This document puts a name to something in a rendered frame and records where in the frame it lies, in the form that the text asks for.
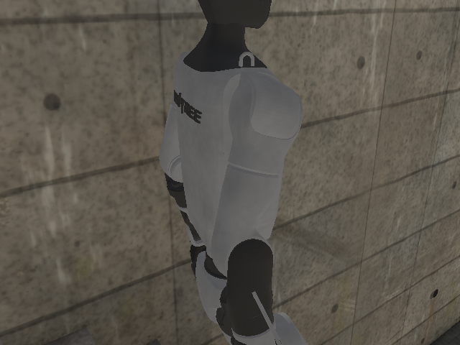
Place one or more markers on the robot left forearm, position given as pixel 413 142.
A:
pixel 176 190

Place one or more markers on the robot head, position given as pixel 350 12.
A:
pixel 223 41

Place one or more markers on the right robot thigh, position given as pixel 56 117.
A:
pixel 286 330

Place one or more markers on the robot left hand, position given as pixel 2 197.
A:
pixel 194 251

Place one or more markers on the robot right forearm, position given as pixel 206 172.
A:
pixel 249 269

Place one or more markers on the robot left upper arm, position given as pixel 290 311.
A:
pixel 170 151

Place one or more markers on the robot right upper arm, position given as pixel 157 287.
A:
pixel 265 117

